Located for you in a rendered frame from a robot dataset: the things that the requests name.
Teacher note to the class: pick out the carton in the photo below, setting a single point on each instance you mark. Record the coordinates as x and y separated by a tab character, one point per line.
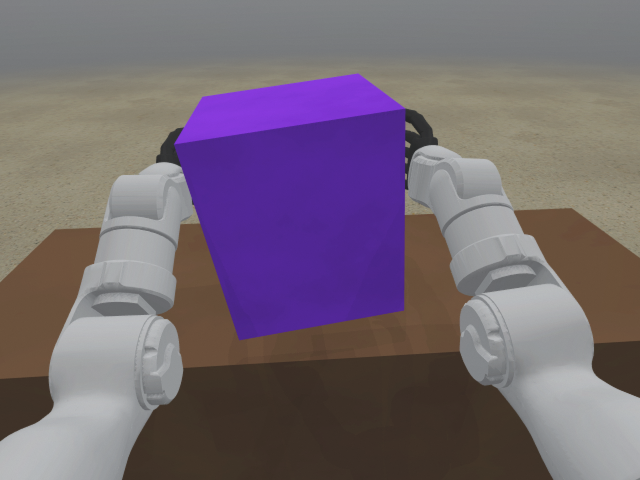
300	193

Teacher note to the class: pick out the right robot forearm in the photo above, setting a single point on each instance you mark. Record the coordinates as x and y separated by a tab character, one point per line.
489	250

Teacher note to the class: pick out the left robot forearm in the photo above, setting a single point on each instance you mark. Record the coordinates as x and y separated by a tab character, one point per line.
132	271

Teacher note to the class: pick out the robot left upper arm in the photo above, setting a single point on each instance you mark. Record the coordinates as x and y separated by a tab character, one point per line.
108	375

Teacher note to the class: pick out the pedestal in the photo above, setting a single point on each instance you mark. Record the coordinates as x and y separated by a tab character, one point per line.
385	397

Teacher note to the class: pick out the left robot hand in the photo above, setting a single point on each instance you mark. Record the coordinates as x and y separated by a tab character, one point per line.
168	152

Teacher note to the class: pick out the right robot hand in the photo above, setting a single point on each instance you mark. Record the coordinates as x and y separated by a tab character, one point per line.
417	141

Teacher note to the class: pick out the robot right upper arm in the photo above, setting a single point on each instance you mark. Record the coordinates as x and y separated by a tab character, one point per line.
533	344

